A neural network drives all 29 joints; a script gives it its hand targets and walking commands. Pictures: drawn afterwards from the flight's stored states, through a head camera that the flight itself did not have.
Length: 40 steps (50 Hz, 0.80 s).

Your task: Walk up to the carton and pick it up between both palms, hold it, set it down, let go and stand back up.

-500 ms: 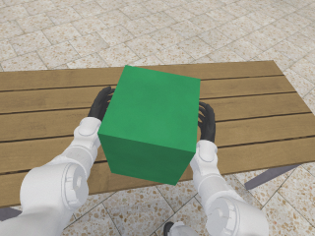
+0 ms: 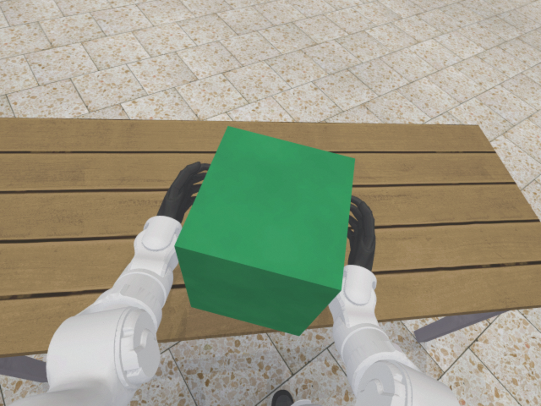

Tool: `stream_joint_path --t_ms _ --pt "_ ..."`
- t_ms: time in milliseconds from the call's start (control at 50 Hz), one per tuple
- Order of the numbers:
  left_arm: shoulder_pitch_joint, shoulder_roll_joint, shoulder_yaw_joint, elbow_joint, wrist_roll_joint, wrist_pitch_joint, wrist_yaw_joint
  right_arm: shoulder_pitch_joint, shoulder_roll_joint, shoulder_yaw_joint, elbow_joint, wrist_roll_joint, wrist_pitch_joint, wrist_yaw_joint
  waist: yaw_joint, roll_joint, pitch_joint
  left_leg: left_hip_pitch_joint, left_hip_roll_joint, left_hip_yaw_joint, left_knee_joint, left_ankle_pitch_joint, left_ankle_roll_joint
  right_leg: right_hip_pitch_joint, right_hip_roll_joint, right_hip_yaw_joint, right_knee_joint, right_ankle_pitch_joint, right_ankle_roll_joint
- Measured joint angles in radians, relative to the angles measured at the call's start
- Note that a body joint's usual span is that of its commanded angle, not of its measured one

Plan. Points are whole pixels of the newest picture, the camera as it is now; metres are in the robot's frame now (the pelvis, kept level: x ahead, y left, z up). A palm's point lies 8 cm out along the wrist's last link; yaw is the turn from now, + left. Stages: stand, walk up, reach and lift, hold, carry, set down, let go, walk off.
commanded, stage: reach and lift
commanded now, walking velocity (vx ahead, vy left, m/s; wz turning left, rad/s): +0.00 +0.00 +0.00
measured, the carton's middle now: (266, 239) +0.39 -0.05 -0.03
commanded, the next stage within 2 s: none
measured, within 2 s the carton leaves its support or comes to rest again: leaves its support in 1.32 s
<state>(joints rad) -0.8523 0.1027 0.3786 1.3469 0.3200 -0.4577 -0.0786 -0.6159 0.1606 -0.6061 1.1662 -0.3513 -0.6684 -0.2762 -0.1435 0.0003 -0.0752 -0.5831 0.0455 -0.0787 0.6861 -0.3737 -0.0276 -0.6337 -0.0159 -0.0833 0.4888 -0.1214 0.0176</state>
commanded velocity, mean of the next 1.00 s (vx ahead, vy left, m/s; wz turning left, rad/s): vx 0.00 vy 0.00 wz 0.00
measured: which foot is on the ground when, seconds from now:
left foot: down 0.00-1.00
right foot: down 0.00-1.00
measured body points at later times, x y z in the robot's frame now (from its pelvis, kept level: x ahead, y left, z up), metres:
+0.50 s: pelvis +0.00 +0.00 +0.01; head +0.11 +0.03 +0.44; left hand +0.44 +0.09 +0.01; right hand +0.34 -0.19 +0.00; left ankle -0.03 +0.13 -0.72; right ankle +0.06 -0.14 -0.72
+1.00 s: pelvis +0.01 +0.00 +0.01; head +0.11 +0.03 +0.45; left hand +0.44 +0.09 +0.01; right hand +0.34 -0.19 +0.00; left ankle -0.03 +0.13 -0.72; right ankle +0.06 -0.14 -0.72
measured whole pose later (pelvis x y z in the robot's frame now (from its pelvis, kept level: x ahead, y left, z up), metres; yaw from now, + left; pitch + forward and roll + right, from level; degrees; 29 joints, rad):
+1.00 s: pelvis +0.01 +0.00 +0.01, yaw +0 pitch +18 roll -3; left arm -0.81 0.09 0.26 1.33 0.27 -0.49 -0.03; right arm -0.58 0.12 -0.51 1.24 -0.28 -0.76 -0.30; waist -0.13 0.01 -0.11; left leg -0.55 0.05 -0.07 0.55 -0.31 -0.03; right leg -0.57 -0.01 -0.08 0.29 -0.03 0.02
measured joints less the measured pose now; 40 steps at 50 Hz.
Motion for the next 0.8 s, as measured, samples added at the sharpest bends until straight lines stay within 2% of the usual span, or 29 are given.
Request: stream_joint_path --t_ms 240,440,560,800 --pt "0.011 -0.018 0.033 -0.055 0.044 0.016 -0.016 0.013 0.000 0.012 -0.020 -0.005 -0.010 -0.015 0.003 -0.013 0.013 0.016 -0.006 -0.003 -0.053 0.031 0.001 0.021 -0.005 -0.005 -0.055 0.029 0.000" --pt "0.029 -0.033 0.020 -0.074 0.048 0.024 -0.006 0.023 -0.010 0.002 0.001 -0.010 -0.030 -0.009 0.004 -0.012 -0.005 0.014 -0.005 -0.004 -0.068 0.036 0.002 0.029 -0.004 -0.007 -0.088 0.041 0.001" --pt "0.045 -0.033 -0.006 -0.074 0.028 0.010 0.010 0.022 -0.022 0.018 0.031 0.003 -0.052 -0.008 -0.004 0.004 -0.008 0.021 -0.005 -0.006 -0.081 0.040 0.003 0.045 -0.003 -0.010 -0.119 0.053 0.004" --pt "0.049 -0.029 -0.049 -0.033 -0.003 -0.022 0.030 0.031 -0.034 0.021 0.071 0.011 -0.089 -0.010 0.007 0.002 -0.023 0.038 0.000 0.002 -0.116 0.050 0.002 0.065 0.002 -0.003 -0.165 0.072 0.004"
